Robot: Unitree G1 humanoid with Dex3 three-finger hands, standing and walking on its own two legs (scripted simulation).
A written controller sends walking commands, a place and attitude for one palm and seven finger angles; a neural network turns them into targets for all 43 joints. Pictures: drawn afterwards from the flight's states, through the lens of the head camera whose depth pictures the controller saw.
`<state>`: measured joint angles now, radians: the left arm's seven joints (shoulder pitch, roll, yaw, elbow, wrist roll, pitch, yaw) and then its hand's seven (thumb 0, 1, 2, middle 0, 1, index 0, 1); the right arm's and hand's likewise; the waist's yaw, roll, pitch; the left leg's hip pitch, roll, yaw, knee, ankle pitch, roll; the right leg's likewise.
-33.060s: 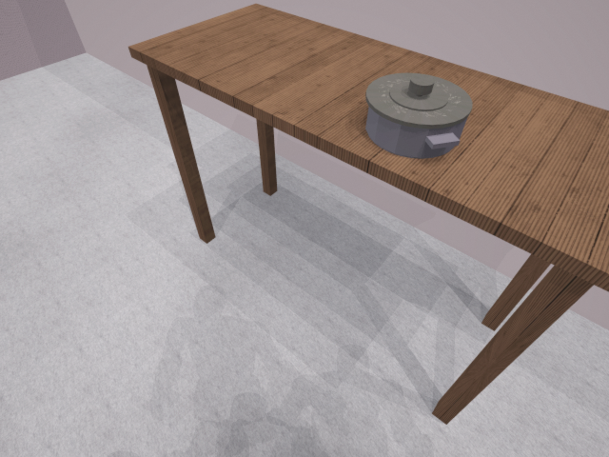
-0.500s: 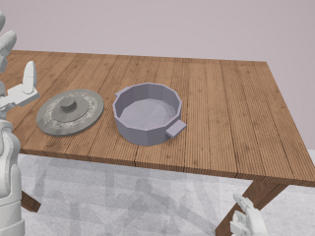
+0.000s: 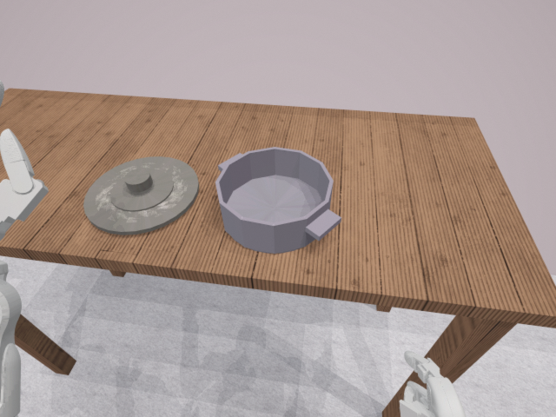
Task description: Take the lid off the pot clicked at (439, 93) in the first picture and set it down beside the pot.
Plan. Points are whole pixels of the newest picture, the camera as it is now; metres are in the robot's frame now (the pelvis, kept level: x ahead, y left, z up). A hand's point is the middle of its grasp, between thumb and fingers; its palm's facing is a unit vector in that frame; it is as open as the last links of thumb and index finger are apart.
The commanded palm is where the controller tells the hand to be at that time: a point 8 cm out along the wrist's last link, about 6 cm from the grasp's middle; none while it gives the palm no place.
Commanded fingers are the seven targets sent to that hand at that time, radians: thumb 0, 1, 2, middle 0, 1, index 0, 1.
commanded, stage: draw the hand back to the body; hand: left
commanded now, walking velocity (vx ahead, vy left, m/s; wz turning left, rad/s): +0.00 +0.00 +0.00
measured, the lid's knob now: (138, 180) +0.45 +0.31 +0.09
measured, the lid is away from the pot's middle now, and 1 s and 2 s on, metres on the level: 0.25 0.25 0.25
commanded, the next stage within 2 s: step back with the hand held close in 0.50 s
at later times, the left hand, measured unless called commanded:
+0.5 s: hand out of the picture +0.18 +0.26 +0.28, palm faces +0.51 -0.80 -0.31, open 7.4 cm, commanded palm +0.13 +0.30 +0.27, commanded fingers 0.00 0.90 0.90 -0.20 -0.30 -0.20 -0.30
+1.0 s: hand (46, 229) +0.20 +0.23 +0.26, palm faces +0.40 -0.75 -0.52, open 7.4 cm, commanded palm +0.13 +0.29 +0.27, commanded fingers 0.00 0.90 0.90 -0.20 -0.30 -0.20 -0.30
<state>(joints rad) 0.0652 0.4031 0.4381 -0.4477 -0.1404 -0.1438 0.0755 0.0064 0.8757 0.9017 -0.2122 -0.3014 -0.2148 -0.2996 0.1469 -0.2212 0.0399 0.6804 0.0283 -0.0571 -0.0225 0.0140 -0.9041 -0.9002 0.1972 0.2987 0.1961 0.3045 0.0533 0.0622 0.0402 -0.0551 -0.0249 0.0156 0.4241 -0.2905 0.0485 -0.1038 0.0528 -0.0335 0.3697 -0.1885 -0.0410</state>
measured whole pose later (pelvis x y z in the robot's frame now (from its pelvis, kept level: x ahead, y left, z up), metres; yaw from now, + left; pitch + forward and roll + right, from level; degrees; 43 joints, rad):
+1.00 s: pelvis -0.01 +0.02 -0.01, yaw -3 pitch +2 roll +0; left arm 0.45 0.52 0.60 -0.81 -0.08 -0.23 0.09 0.01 0.88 0.90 -0.21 -0.30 -0.22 -0.30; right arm 0.21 -0.22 -0.01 0.54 0.03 -0.01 0.00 0.01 -0.90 -0.90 0.20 0.30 0.20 0.30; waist -0.01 -0.02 0.02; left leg -0.25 -0.05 0.08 0.54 -0.33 0.08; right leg -0.30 0.01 0.03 0.61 -0.28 0.00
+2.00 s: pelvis -0.27 +0.06 -0.01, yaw -2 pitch +1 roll -3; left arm 0.45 0.51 0.62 -0.83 -0.10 -0.19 0.15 0.01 0.88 0.90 -0.21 -0.30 -0.21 -0.30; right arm 0.22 -0.14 -0.01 0.59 0.03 -0.10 0.01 0.01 -0.90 -0.90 0.20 0.30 0.20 0.30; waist -0.05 -0.03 0.02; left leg -0.42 0.05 0.02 0.52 -0.12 0.03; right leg -0.39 0.05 0.02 0.86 -0.49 0.00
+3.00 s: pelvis -0.33 +0.04 -0.03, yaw +4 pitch +1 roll -1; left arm 0.23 0.06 0.08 0.79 -0.01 0.00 0.03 -0.14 1.02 0.90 -0.21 -0.30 -0.21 -0.30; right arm 0.32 -0.23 -0.08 0.92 -0.03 0.04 -0.01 0.01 -0.91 -0.90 0.20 0.30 0.19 0.30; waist -0.05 0.03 0.05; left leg -0.50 0.00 -0.07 1.08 -0.44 0.00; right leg -0.35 0.04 -0.01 0.73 -0.40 -0.02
